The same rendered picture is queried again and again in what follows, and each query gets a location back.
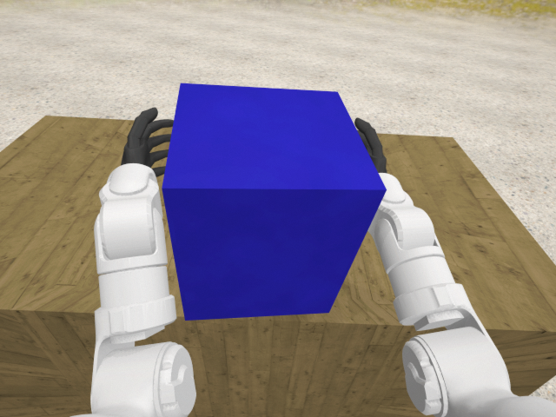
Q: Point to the pedestal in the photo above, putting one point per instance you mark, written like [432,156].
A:
[345,363]

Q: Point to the robot left upper arm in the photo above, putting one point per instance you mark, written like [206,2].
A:
[154,380]

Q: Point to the left robot hand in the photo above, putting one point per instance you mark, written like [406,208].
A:
[139,144]

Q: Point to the robot right upper arm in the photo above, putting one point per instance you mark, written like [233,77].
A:
[458,373]

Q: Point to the right robot forearm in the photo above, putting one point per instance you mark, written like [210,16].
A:
[426,294]

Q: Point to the carton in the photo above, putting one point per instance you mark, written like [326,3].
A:
[269,194]

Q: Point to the left robot forearm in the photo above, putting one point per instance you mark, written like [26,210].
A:
[130,248]

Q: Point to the right robot hand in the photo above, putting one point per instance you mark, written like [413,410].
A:
[372,143]

